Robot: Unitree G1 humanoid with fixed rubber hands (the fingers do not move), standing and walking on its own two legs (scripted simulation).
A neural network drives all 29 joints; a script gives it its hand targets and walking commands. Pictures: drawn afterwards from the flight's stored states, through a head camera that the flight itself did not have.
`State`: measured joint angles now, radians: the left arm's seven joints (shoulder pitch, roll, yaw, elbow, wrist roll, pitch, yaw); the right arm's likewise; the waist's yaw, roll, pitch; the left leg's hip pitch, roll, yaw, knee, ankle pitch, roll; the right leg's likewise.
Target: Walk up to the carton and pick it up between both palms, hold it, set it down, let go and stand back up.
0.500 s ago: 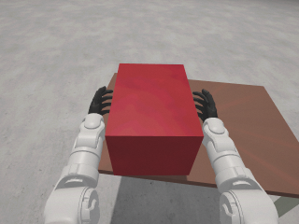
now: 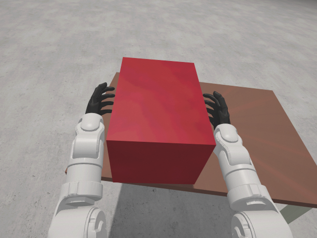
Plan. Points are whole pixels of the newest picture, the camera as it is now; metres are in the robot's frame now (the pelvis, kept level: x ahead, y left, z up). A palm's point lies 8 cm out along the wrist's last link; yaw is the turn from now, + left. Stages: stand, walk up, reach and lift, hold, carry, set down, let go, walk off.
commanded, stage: reach and lift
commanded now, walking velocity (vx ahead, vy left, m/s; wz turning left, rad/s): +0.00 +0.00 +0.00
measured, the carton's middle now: (156, 117) +0.43 +0.00 +0.09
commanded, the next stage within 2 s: hold in 0.64 s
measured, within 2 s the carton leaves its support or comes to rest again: neither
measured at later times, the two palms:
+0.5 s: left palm (90, 113) +0.37 +0.17 +0.16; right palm (218, 119) +0.36 -0.15 +0.15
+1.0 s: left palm (86, 112) +0.36 +0.17 +0.17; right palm (218, 118) +0.35 -0.15 +0.16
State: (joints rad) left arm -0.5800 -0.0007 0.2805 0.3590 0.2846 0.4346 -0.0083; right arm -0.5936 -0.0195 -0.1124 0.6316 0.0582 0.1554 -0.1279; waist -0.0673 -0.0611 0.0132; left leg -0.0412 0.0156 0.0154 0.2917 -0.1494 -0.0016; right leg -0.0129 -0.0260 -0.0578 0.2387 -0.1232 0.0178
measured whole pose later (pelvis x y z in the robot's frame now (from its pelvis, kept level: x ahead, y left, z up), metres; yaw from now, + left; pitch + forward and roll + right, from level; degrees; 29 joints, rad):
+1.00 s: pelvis -0.01 +0.00 +0.00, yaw +1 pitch -8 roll -1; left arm -0.58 0.00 0.31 0.19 0.31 0.61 -0.05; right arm -0.61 -0.04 -0.04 0.54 0.12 0.24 -0.16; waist -0.07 -0.05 0.05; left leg -0.02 0.01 0.00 0.31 -0.15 0.00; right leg 0.02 -0.03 -0.07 0.26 -0.13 0.02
